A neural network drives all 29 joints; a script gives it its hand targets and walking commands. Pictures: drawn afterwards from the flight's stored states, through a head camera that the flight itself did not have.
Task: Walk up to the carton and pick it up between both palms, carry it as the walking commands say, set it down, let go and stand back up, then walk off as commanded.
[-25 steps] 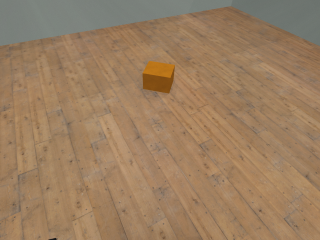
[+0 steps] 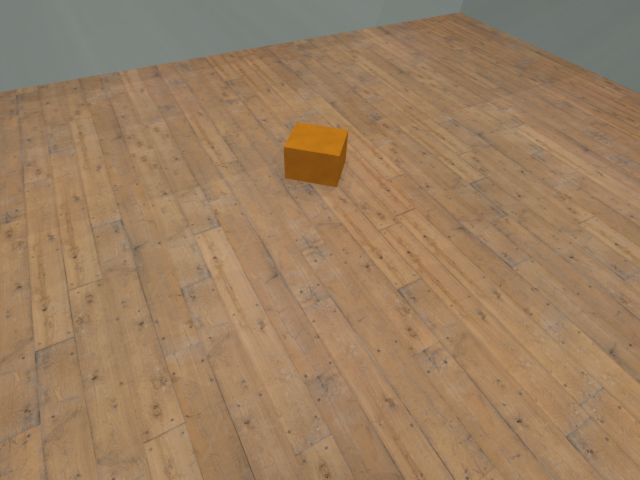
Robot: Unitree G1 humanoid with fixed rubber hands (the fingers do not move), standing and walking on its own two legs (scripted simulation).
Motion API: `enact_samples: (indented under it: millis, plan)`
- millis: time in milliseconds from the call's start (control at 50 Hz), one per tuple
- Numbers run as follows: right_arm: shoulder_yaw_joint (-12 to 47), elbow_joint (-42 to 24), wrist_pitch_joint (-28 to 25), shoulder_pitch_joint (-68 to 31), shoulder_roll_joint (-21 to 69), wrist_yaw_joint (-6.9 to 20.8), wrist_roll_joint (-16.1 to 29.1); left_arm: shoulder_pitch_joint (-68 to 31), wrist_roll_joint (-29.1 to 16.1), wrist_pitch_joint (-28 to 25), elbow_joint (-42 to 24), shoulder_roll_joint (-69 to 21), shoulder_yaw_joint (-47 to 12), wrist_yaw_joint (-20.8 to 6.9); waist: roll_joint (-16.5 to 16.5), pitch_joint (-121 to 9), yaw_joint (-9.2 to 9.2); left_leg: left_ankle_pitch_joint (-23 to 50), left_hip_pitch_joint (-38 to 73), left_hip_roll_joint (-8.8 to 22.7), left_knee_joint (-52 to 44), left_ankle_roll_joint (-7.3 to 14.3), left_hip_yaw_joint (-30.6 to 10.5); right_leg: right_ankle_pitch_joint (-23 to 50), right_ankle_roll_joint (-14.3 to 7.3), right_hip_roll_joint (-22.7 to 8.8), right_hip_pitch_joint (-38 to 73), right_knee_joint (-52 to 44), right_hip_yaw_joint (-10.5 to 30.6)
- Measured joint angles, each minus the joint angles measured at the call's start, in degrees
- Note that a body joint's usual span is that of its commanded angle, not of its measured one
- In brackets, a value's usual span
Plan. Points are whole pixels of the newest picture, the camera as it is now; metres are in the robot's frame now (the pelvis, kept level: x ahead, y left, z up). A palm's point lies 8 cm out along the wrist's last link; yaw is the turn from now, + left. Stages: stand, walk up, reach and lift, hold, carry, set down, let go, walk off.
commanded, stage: stand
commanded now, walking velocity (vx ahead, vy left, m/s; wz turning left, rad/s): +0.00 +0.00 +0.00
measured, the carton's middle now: (316, 154) +1.73 +0.00 -0.69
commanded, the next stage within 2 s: walk up in 0.36 s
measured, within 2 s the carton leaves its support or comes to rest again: neither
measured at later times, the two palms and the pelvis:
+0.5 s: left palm out of the picture +0.09 +0.30 -0.11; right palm out of the picture +0.09 -0.30 -0.12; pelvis +0.01 +0.00 +0.00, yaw +0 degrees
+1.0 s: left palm (165, 443) +0.22 +0.22 -0.13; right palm out of the picture +0.01 -0.24 -0.15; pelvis +0.12 -0.02 -0.01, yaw -1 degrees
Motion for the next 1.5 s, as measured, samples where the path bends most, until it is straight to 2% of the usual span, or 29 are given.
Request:
enact_samples:
  millis: [580, 640, 660, 700, 740, 800, 860, 920, 1000, 1040, 1060, 1100, 1140, 1180, 1280, 1360, 1440, 1500]
  plan:
    - [-0.1, 0.1, 0.1, -0.1, -0.2, -0.2, 0.0, -0.1, -0.2, 0.1, -0.1, 0.1, 0.3, 0.1, 0.2, 0.0, -0.08, 0.0, 1.1, 0.1, -1.2, -0.1, 0.2, -0.1, -0.1, 0.1, 0.9, -0.9, 0.1]
    - [-1.0, -1.3, 1.5, 1.7, 0.1, 0.4, -0.5, 1.8, 0.4, 1.4, -2.4, -1.0, 1.8, -0.7, 0.5, -2.4, 0.36, -10.9, -3.0, 0.3, 5.5, -0.1, 0.2, -7.5, -0.4, 0.2, -2.1, 3.2, -0.1]
    - [-1.1, -1.6, 1.8, 2.2, 0.4, 0.6, -0.6, 2.6, 0.6, 1.7, -2.8, -1.4, 2.0, -0.9, 0.7, -2.9, 0.56, -13.2, -4.1, 0.5, 7.3, -0.4, 0.3, -8.0, -0.3, 0.3, -2.8, 3.8, 0.0]
    - [-1.4, -1.8, 1.2, 2.9, 1.0, 0.6, -0.6, 3.7, 0.6, 1.7, -2.9, -2.4, 2.3, -0.9, 1.0, -2.4, 0.63, -13.1, -5.2, 0.9, 10.0, -0.4, 0.7, -6.8, -0.2, 0.3, -3.5, 5.5, -0.1]
    - [-1.5, -1.8, 0.1, 4.6, 2.4, 0.4, -0.5, 5.1, 0.6, 1.7, -2.1, -3.2, 2.5, -0.9, 0.3, -1.8, 0.69, -8.4, -4.1, 0.3, 10.2, 0.5, 1.4, -6.9, 0.5, -0.4, -3.8, 9.3, 0.4]
    - [-1.2, -1.5, -0.6, 9.4, 5.1, 0.0, -0.6, 7.5, 1.1, 2.6, -1.0, -4.6, 2.8, -1.1, -0.5, -3.1, -0.42, -8.6, -1.8, -0.3, 9.7, 1.2, 1.9, -12.8, 2.0, -1.5, -8.4, 22.0, -0.8]
    - [-0.5, -0.1, -0.8, 14.5, 7.6, -0.4, -0.8, 7.3, 1.3, 2.3, -2.4, -6.0, 2.6, -2.1, 0.1, -2.6, -2.03, -9.1, 1.8, 0.4, 6.0, 0.7, 0.5, -11.8, 2.6, -2.2, -13.5, 30.9, -2.6]
    - [-0.4, 1.5, -1.1, 17.7, 9.0, -0.3, -0.8, 6.1, 1.0, 1.4, -4.8, -7.3, 1.9, -3.0, 1.1, -1.0, -2.94, -8.5, 5.6, 1.7, 1.8, -0.1, 0.1, -9.1, 3.0, -3.5, -17.0, 29.9, -4.3]
    - [-0.8, 2.4, -1.8, 19.9, 9.5, 0.0, -0.5, 3.5, 0.5, 0.5, -7.7, -8.2, 1.8, -3.3, 2.1, 1.1, -3.3, -10.7, 8.9, 3.4, 0.7, -2.1, 1.0, -5.8, 3.0, -4.3, -17.1, 18.6, -6.3]
    - [-0.9, 2.6, -2.0, 20.9, 9.4, 0.1, -0.3, 2.5, 0.4, -0.6, -8.6, -8.0, 2.2, -2.8, 1.8, 1.3, -3.08, -14.5, 7.2, 4.2, 6.7, -2.7, 1.0, -3.6, 1.2, -3.8, -14.6, 12.3, -7.3]
    - [-0.7, 2.6, -1.9, 20.9, 9.3, 0.1, -0.1, 2.0, 0.6, -1.4, -8.9, -8.0, 2.6, -2.3, 1.5, 1.5, -2.74, -16.1, 4.1, 4.5, 14.3, -1.9, 1.0, 1.0, -0.2, -3.8, -14.6, 12.4, -7.4]
    - [-0.7, 2.2, -1.0, 18.8, 8.3, 0.1, -0.2, 2.2, 0.9, -2.2, -8.8, -8.6, 2.6, -1.3, 1.9, 2.4, -2.42, -17.7, -3.4, 4.7, 32.1, 0.0, -0.2, -1.2, -1.7, -3.4, -13.8, 15.6, -8.4]
    - [-1.4, 0.8, -0.6, 16.2, 6.7, 0.3, -0.6, 4.4, 1.0, -2.3, -8.0, -9.4, 2.2, -0.9, 2.3, 2.0, -2.03, -14.0, -10.4, 4.6, 43.1, 0.6, -0.1, -3.8, -1.8, -3.1, -10.5, 13.8, -8.8]
    - [-2.1, -1.1, -0.4, 13.6, 5.3, 0.6, -0.9, 7.2, 0.8, -2.1, -6.9, -10.3, 2.3, -0.8, 2.6, 1.1, -1.3, -9.0, -15.9, 5.4, 46.0, 0.3, 1.3, -3.6, -1.2, -3.1, -6.8, 9.8, -8.7]
    - [-2.7, -5.0, 0.8, 7.8, 3.8, 2.0, -1.2, 14.0, 0.9, -2.3, -5.3, -11.4, 2.9, -0.7, 2.4, -0.9, 1.28, 0.7, -24.7, 7.4, 40.0, -0.8, 2.6, -3.4, 0.0, -3.9, 0.9, 1.8, -8.3]
    - [-2.5, -7.1, 1.5, 3.9, 4.5, 3.2, -1.0, 18.5, 1.0, -2.5, -4.3, -11.4, 3.0, -0.5, 2.0, -1.9, 3.15, 5.3, -27.1, 7.9, 30.8, -1.8, 2.5, -4.7, 1.4, -4.7, 5.5, -2.0, -8.1]
    - [-2.0, -8.3, 1.2, 0.3, 6.0, 3.8, -0.8, 21.6, 1.0, -2.4, -3.3, -11.2, 3.1, -0.4, 1.9, -2.1, 4.25, 5.4, -25.7, 7.5, 20.5, -2.0, 3.9, -7.7, 3.5, -5.6, 9.0, -3.3, -8.6]
    - [-1.6, -9.2, 0.2, -1.4, 7.3, 3.8, -0.7, 23.4, 0.8, -2.2, -2.7, -10.8, 3.2, -0.3, 1.5, -2.1, 5.0, 2.3, -22.3, 6.3, 13.7, -0.8, 5.3, -12.1, 5.6, -6.8, 10.2, -0.8, -8.6]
